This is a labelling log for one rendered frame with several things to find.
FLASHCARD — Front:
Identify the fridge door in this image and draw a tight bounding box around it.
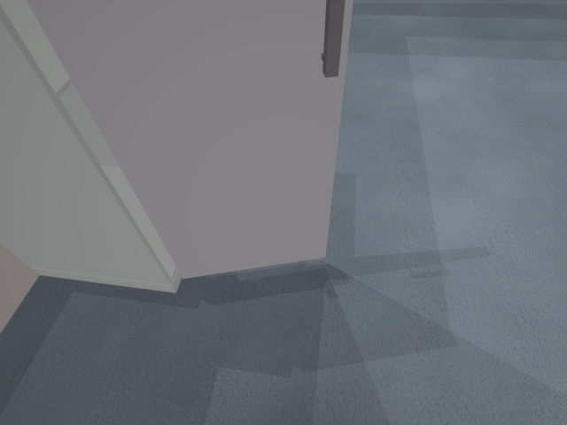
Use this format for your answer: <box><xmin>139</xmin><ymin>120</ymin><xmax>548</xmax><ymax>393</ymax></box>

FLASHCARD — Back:
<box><xmin>27</xmin><ymin>0</ymin><xmax>353</xmax><ymax>279</ymax></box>

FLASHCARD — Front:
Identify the handle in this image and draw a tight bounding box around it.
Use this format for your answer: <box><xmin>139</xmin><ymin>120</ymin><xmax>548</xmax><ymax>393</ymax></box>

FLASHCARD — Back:
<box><xmin>322</xmin><ymin>0</ymin><xmax>346</xmax><ymax>78</ymax></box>

